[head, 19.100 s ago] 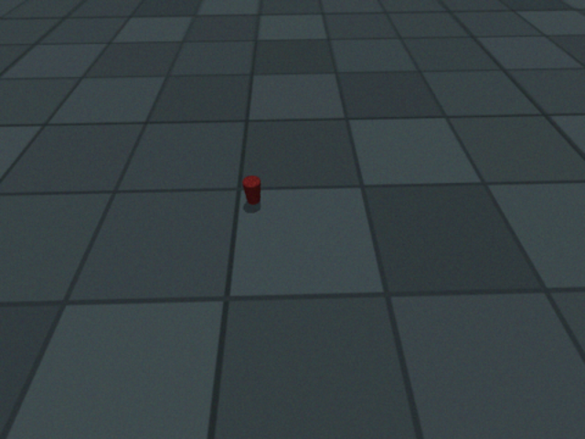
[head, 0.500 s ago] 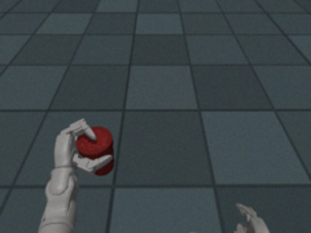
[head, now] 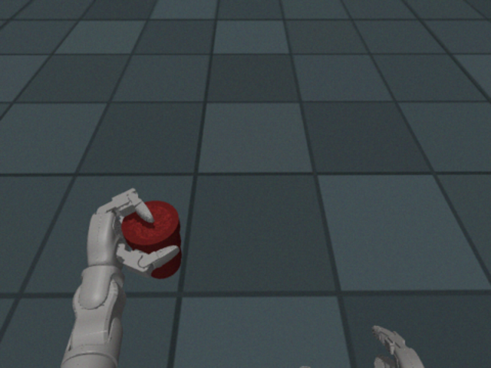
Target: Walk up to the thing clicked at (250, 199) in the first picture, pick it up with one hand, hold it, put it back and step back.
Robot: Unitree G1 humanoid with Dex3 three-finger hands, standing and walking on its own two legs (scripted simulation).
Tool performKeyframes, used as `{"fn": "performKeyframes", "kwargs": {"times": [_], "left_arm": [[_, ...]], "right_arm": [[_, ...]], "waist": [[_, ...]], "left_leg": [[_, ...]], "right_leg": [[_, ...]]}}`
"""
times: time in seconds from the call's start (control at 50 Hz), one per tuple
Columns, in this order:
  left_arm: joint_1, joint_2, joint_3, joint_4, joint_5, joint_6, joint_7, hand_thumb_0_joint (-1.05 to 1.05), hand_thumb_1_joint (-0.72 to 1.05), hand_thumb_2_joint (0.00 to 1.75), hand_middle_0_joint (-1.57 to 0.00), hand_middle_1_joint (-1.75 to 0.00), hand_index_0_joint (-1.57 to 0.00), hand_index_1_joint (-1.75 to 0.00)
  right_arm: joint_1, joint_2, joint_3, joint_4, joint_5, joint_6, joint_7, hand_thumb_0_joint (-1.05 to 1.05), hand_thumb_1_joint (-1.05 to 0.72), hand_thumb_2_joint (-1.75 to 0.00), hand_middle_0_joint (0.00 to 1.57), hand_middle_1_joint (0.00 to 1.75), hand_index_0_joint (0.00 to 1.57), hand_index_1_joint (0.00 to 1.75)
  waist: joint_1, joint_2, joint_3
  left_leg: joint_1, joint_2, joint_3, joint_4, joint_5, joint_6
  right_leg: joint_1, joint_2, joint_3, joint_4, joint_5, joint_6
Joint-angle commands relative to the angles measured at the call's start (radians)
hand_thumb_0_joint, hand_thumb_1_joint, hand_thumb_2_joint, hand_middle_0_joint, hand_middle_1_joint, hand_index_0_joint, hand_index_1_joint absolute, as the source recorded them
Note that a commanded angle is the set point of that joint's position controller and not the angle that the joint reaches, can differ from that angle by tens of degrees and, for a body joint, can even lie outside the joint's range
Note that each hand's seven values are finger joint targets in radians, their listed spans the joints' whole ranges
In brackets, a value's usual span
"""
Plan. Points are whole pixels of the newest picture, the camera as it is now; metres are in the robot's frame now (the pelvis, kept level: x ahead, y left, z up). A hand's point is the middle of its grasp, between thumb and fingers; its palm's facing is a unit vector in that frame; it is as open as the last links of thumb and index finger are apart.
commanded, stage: hold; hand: left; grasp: from the side
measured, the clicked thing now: (157, 244) +0.33 +0.17 +0.01
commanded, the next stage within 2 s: crouch in 0.28 s
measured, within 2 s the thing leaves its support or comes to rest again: neither
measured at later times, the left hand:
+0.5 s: hand (149, 231) +0.33 +0.17 +0.05, palm faces +0.08 -1.00 +0.00, open 8.3 cm
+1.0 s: hand (167, 267) +0.36 +0.19 -0.15, palm faces +0.10 -0.99 +0.00, open 8.2 cm
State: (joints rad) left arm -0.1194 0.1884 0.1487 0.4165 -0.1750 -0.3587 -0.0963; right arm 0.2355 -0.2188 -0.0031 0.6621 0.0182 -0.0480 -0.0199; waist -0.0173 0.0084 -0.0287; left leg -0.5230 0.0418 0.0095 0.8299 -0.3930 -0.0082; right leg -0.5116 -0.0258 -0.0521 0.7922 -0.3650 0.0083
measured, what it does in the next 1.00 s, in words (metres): lowers itself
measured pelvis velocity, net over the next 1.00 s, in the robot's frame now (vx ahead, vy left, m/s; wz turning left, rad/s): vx -0.03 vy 0.00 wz -0.01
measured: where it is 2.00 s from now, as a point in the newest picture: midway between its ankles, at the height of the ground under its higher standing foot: outside the picture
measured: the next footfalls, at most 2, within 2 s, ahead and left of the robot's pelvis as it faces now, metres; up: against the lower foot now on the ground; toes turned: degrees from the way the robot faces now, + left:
none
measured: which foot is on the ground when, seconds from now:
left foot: down 0.00-1.00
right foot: down 0.00-1.00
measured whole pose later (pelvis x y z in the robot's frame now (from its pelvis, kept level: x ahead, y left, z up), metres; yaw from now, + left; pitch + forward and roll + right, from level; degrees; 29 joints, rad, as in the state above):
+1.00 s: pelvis -0.03 +0.00 -0.15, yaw -1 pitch +27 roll -2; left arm -0.41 0.25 0.28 0.88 -0.16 -0.74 -0.15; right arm 0.18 -0.26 -0.01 0.67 -0.04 -0.06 0.05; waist -0.07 -0.01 -0.19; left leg -1.40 0.04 -0.02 1.55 -0.62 -0.01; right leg -1.38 -0.04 -0.05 1.51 -0.59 0.01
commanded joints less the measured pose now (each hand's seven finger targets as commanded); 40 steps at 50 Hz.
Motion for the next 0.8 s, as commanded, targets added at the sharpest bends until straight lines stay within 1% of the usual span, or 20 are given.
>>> {"fn": "performKeyframes", "kwargs": {"times": [0.0,0.02,0.08,0.1,0.12,0.14,0.22,0.28,0.34,0.36,0.38,0.46,0.48,0.52,0.58,0.64,0.7,0.74,0.76,0.78], "left_arm": [[-0.257,0.118,0.040,-0.226,-0.017,-0.075,0.009,0.00,0.09,1.22,-1.29,-1.44,-1.31,-1.44],[-0.246,0.138,0.058,-0.227,-0.014,-0.072,0.011,0.00,0.11,1.21,-1.28,-1.43,-1.30,-1.42],[-0.256,0.100,0.015,-0.246,-0.016,-0.073,0.006,0.00,0.11,1.21,-1.29,-1.43,-1.30,-1.42],[-0.251,0.114,0.035,-0.212,-0.012,-0.068,0.008,0.00,0.12,1.21,-1.28,-1.42,-1.30,-1.42],[-0.280,0.108,0.016,-0.245,-0.012,-0.071,0.008,0.00,0.11,1.20,-1.27,-1.41,-1.29,-1.41],[-0.292,0.124,0.043,-0.239,-0.017,-0.074,0.013,0.00,0.11,1.20,-1.27,-1.41,-1.29,-1.41],[-0.285,0.119,0.037,-0.199,-0.008,-0.074,0.011,0.00,0.14,1.21,-1.27,-1.42,-1.29,-1.41],[-0.295,0.149,0.061,-0.208,-0.013,-0.070,0.008,0.00,0.10,1.21,-1.29,-1.44,-1.31,-1.43],[-0.257,0.097,0.021,-0.183,-0.018,-0.065,-0.005,0.00,0.07,1.21,-1.29,-1.44,-1.31,-1.44],[-0.250,0.129,0.054,-0.175,-0.018,-0.066,-0.004,0.00,0.10,1.24,-1.32,-1.45,-1.33,-1.46],[-0.252,0.116,0.037,-0.184,-0.016,-0.066,-0.004,0.00,0.10,1.17,-1.28,-1.37,-1.30,-1.38],[-0.272,0.100,0.054,-0.148,-0.021,-0.083,0.008,0.00,0.13,1.17,-1.28,-1.37,-1.30,-1.36],[-0.276,0.106,0.073,-0.138,-0.024,-0.091,0.013,0.00,0.13,1.17,-1.27,-1.35,-1.29,-1.35],[-0.278,0.097,0.063,-0.102,-0.013,-0.114,0.020,0.00,0.13,1.16,-1.26,-1.35,-1.28,-1.34],[-0.322,0.100,0.063,-0.044,0.003,-0.161,0.021,0.00,0.11,1.15,-1.26,-1.35,-1.28,-1.34],[-0.359,0.120,0.091,0.044,0.013,-0.216,0.017,0.00,0.13,1.19,-1.28,-1.38,-1.30,-1.37],[-0.398,0.119,0.106,0.118,-0.002,-0.287,-0.004,0.00,0.12,1.19,-1.30,-1.40,-1.32,-1.40],[-0.416,0.158,0.136,0.175,0.005,-0.334,-0.018,0.00,0.12,1.21,-1.30,-1.40,-1.32,-1.40],[-0.427,0.115,0.090,0.190,0.007,-0.357,-0.030,0.00,0.13,1.21,-1.32,-1.41,-1.33,-1.41],[-0.446,0.157,0.138,0.203,0.005,-0.379,-0.029,0.00,0.12,1.22,-1.33,-1.43,-1.35,-1.42]], "right_arm": [[-0.046,-0.134,-0.053,-0.136,-0.003,-0.048,-0.012,0.00,-0.92,-0.91,0.20,0.30,0.20,0.30],[-0.044,-0.136,-0.055,-0.134,-0.002,-0.047,-0.014,0.00,-0.92,-0.91,0.20,0.30,0.20,0.30],[-0.051,-0.129,-0.049,-0.136,-0.003,-0.046,-0.015,0.00,-0.92,-0.91,0.20,0.30,0.20,0.30],[-0.044,-0.137,-0.054,-0.129,-0.002,-0.046,-0.018,0.00,-0.92,-0.91,0.20,0.30,0.20,0.30],[-0.043,-0.135,-0.053,-0.126,-0.004,-0.048,-0.017,0.00,-0.92,-0.90,0.20,0.30,0.20,0.30],[-0.041,-0.137,-0.053,-0.124,-0.004,-0.048,-0.017,0.00,-0.92,-0.90,0.20,0.30,0.20,0.30],[-0.033,-0.139,-0.055,-0.120,-0.007,-0.045,-0.014,0.00,-0.91,-0.90,0.20,0.30,0.20,0.30],[-0.039,-0.140,-0.054,-0.124,-0.005,-0.046,-0.014,0.00,-0.92,-0.90,0.20,0.30,0.20,0.30],[-0.048,-0.136,-0.053,-0.132,-0.002,-0.045,-0.010,0.00,-0.93,-0.91,0.20,0.30,0.20,0.30],[-0.044,-0.142,-0.057,-0.130,-0.002,-0.044,-0.011,0.00,-0.92,-0.91,0.20,0.30,0.20,0.30],[-0.052,-0.139,-0.055,-0.135,-0.002,-0.045,-0.010,0.00,-0.88,-0.90,0.20,0.30,0.20,0.30],[-0.041,-0.133,-0.055,-0.122,-0.010,-0.048,-0.008,0.00,-0.88,-0.90,0.20,0.30,0.20,0.30],[-0.039,-0.133,-0.056,-0.120,-0.010,-0.049,-0.007,0.00,-0.88,-0.90,0.20,0.30,0.20,0.30],[-0.042,-0.135,-0.060,-0.117,-0.014,-0.049,-0.001,0.00,-0.88,-0.90,0.20,0.30,0.20,0.30],[-0.035,-0.136,-0.066,-0.106,-0.023,-0.053,0.007,0.00,-0.88,-0.90,0.20,0.30,0.20,0.30],[-0.025,-0.145,-0.075,-0.096,-0.030,-0.054,0.014,0.00,-0.88,-0.90,0.20,0.30,0.20,0.30],[-0.014,-0.150,-0.076,-0.098,-0.039,-0.060,0.027,0.00,-0.89,-0.90,0.20,0.30,0.20,0.30],[-0.010,-0.159,-0.074,-0.098,-0.044,-0.060,0.034,0.00,-0.89,-0.90,0.20,0.30,0.20,0.30],[-0.018,-0.161,-0.073,-0.099,-0.047,-0.060,0.039,0.00,-0.89,-0.90,0.20,0.30,0.20,0.30],[-0.010,-0.168,-0.075,-0.104,-0.048,-0.061,0.040,0.00,-0.89,-0.90,0.20,0.30,0.20,0.30]], "waist": [[-0.005,-0.007,-0.238],[0.003,-0.009,-0.264],[-0.006,0.005,-0.249],[-0.015,-0.007,-0.239],[-0.016,0.006,-0.246],[-0.009,0.002,-0.243],[-0.015,0.024,-0.243],[-0.001,0.021,-0.257],[-0.003,0.003,-0.223],[-0.002,-0.004,-0.226],[-0.002,-0.009,-0.223],[-0.019,-0.030,-0.218],[-0.010,-0.033,-0.217],[-0.013,-0.025,-0.197],[-0.031,-0.019,-0.217],[-0.038,-0.019,-0.242],[-0.044,-0.024,-0.311],[-0.044,-0.001,-0.371],[-0.055,0.014,-0.395],[-0.045,0.008,-0.425]], "left_leg": [[0.085,-0.030,-0.010,-0.132,0.150,0.012],[0.088,-0.032,-0.005,-0.127,0.174,0.012],[0.093,-0.034,-0.004,-0.132,0.150,0.011],[0.099,-0.030,-0.006,-0.132,0.154,0.012],[0.099,-0.030,-0.009,-0.130,0.162,0.012],[0.092,-0.029,-0.010,-0.128,0.171,0.011],[0.110,-0.022,-0.020,-0.132,0.182,0.006],[0.102,-0.027,-0.014,-0.127,0.200,0.009],[0.085,-0.030,-0.010,-0.133,0.171,0.011],[0.078,-0.031,-0.009,-0.133,0.154,0.013],[0.073,-0.031,-0.009,-0.136,0.138,0.013],[0.046,-0.030,-0.005,-0.105,0.136,0.018],[0.025,-0.031,-0.005,-0.096,0.134,0.017],[-0.010,-0.032,-0.006,-0.076,0.109,0.018],[-0.061,-0.033,-0.011,-0.026,0.069,0.018],[-0.156,-0.035,-0.011,0.054,0.028,0.020],[-0.266,-0.039,-0.019,0.171,0.026,0.021],[-0.356,-0.042,-0.025,0.255,0.012,0.020],[-0.380,-0.041,-0.029,0.292,-0.002,0.019],[-0.433,-0.042,-0.035,0.324,-0.028,0.019]], "right_leg": [[0.120,0.026,0.005,-0.117,0.177,-0.017],[0.138,0.024,0.008,-0.118,0.204,-0.017],[0.127,0.023,0.010,-0.124,0.184,-0.017],[0.105,0.025,0.007,-0.121,0.188,-0.017],[0.112,0.025,0.007,-0.117,0.195,-0.018],[0.114,0.025,0.005,-0.111,0.203,-0.018],[0.093,0.031,-0.003,-0.097,0.200,-0.022],[0.121,0.027,0.004,-0.105,0.220,-0.020],[0.114,0.025,0.004,-0.117,0.194,-0.019],[0.109,0.025,0.005,-0.121,0.179,-0.019],[0.103,0.026,0.003,-0.123,0.162,-0.019],[0.069,0.023,0.010,-0.103,0.175,-0.014],[0.071,0.021,0.008,-0.098,0.171,-0.015],[0.026,0.019,0.011,-0.075,0.148,-0.018],[-0.039,0.019,0.017,-0.022,0.114,-0.018],[-0.135,0.016,0.030,0.053,0.080,-0.022],[-0.232,0.016,0.032,0.164,0.079,-0.023],[-0.320,0.017,0.036,0.250,0.057,-0.025],[-0.370,0.016,0.040,0.288,0.036,-0.027],[-0.397,0.015,0.041,0.323,0.005,-0.029]]}}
